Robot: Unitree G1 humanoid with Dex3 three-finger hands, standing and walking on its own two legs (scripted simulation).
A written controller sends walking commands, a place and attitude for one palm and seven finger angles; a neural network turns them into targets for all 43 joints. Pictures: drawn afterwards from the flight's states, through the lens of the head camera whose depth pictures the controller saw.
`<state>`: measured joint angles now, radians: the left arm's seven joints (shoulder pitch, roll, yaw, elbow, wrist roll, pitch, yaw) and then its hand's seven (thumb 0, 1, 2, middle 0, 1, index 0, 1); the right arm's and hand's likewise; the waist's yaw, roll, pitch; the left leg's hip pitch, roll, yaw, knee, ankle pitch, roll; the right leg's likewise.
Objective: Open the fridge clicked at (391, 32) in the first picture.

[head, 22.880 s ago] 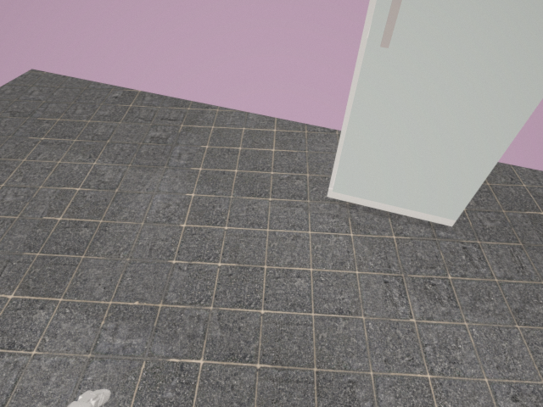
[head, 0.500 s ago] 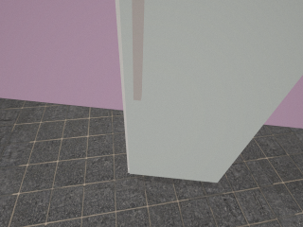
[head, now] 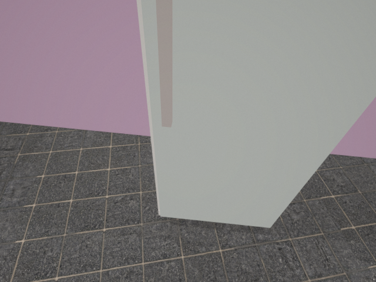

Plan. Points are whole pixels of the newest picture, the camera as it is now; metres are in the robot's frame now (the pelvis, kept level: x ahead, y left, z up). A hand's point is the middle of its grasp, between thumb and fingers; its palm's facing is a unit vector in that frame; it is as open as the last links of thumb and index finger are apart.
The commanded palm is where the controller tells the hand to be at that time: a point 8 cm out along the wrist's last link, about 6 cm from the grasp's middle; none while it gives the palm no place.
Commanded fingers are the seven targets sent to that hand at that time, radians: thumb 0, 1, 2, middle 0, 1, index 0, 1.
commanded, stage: look again from close up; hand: left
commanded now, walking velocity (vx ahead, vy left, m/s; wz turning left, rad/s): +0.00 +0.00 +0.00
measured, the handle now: (167, 51) +0.52 +0.09 +0.24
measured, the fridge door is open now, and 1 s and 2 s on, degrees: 0 0 0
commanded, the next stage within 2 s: raise the hand to about handle height in 0.98 s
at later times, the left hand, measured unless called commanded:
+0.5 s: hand out of the picture +0.01 +0.17 -0.18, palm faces +0.01 -0.98 -0.18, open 7.4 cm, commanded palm none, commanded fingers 0.00 0.90 0.90 -0.20 -0.30 -0.20 -0.30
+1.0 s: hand out of the picture +0.02 +0.16 -0.18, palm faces +0.01 -0.98 -0.18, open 7.4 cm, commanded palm none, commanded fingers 0.00 0.90 0.90 -0.20 -0.30 -0.20 -0.30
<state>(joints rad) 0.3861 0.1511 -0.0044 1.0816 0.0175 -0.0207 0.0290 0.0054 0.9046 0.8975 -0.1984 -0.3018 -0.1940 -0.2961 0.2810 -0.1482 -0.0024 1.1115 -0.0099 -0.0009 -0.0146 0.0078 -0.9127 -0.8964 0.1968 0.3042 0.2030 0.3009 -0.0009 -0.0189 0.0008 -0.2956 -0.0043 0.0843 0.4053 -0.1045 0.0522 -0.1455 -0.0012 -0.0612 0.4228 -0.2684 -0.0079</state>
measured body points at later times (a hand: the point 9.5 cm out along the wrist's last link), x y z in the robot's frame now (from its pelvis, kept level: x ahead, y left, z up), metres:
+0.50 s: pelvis +0.02 -0.01 +0.00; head +0.03 +0.01 +0.45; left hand +0.01 +0.22 -0.16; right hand +0.03 -0.23 -0.15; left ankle +0.07 +0.08 -0.74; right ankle -0.03 -0.11 -0.74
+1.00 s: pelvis +0.03 -0.01 +0.00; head +0.04 +0.00 +0.45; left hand +0.02 +0.22 -0.16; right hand +0.05 -0.24 -0.15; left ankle +0.07 +0.08 -0.74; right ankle -0.03 -0.11 -0.74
